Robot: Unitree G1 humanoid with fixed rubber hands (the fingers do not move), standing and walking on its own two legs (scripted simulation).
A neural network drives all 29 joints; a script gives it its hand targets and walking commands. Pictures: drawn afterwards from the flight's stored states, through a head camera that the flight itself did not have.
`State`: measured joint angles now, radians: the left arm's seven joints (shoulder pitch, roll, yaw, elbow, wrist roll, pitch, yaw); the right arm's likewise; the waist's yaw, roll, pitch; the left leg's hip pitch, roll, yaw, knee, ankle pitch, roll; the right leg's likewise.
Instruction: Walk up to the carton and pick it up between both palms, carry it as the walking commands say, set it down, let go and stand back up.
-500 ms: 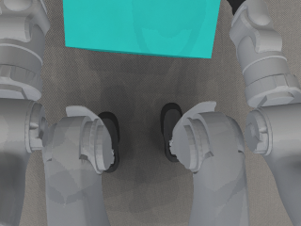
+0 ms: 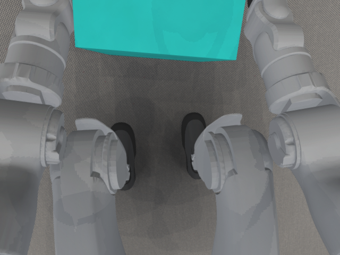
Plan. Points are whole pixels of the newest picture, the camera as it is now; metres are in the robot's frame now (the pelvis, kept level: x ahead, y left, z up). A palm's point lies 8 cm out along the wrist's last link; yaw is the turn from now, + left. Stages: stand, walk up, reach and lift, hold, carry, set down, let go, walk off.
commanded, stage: reach and lift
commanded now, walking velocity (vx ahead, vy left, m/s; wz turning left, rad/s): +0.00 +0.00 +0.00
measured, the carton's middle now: out of the picture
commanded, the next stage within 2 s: none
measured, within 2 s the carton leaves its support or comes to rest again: leaves its support in 0.74 s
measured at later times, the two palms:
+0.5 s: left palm out of the picture +0.55 +0.16 -0.18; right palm out of the picture +0.53 -0.16 -0.17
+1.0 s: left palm out of the picture +0.55 +0.16 -0.16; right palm out of the picture +0.54 -0.16 -0.15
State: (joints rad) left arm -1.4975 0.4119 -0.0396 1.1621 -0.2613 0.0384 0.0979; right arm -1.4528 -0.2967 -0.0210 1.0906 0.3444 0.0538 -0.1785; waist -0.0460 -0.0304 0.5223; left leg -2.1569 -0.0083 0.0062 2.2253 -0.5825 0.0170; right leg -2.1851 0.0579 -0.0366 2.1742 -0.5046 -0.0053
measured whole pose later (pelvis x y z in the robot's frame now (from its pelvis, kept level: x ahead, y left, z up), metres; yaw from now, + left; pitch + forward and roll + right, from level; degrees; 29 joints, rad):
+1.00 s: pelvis +0.00 +0.01 +0.00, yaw +1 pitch +27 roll -2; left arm -1.45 0.37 0.02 1.00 -0.21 0.20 0.14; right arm -1.41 -0.24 -0.25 0.92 0.19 0.21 -0.18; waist -0.06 -0.01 0.53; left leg -2.13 -0.07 0.00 2.23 -0.58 0.01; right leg -2.13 0.08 0.00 2.19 -0.54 0.04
